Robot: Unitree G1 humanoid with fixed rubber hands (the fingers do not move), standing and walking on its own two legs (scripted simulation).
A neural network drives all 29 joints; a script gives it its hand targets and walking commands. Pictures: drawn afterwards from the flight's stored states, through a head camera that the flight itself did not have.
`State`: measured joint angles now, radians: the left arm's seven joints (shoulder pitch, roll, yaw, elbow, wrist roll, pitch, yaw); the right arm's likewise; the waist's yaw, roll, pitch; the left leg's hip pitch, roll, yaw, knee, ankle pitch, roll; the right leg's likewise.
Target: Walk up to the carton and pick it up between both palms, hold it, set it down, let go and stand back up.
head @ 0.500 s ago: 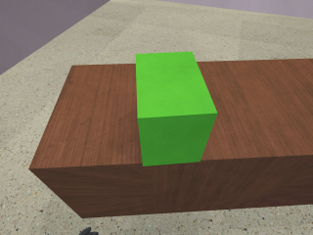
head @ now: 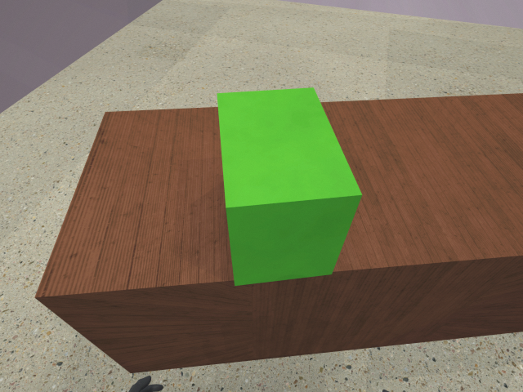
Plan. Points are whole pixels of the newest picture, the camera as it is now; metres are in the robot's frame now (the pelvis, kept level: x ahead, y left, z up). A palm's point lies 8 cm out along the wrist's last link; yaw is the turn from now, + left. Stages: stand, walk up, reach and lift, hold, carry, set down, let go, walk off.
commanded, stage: walk up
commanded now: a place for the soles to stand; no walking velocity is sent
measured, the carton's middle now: (274, 184) +0.51 -0.01 -0.01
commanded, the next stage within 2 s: none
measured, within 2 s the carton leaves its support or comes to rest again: neither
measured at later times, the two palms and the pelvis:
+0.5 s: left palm out of the picture +0.08 +0.19 -0.12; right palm out of the picture +0.01 -0.25 -0.11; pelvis -0.01 -0.03 +0.01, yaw +1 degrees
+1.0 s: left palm out of the picture +0.07 +0.10 -0.09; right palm out of the picture +0.13 -0.37 -0.12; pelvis -0.01 -0.14 +0.00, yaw +11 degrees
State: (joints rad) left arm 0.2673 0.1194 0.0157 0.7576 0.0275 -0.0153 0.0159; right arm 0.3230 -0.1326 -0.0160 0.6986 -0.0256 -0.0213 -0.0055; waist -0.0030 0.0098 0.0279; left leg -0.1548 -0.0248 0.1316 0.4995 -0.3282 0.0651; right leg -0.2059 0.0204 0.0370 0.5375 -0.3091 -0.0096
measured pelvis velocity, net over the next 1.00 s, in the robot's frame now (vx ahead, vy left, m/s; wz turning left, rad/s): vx -0.01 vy -0.14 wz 0.18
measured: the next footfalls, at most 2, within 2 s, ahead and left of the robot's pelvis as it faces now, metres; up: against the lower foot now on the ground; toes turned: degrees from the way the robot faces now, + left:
right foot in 0.70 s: +0.12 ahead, -0.23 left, +0.00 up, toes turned -1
left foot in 1.28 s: -0.05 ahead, +0.02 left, +0.00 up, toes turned +20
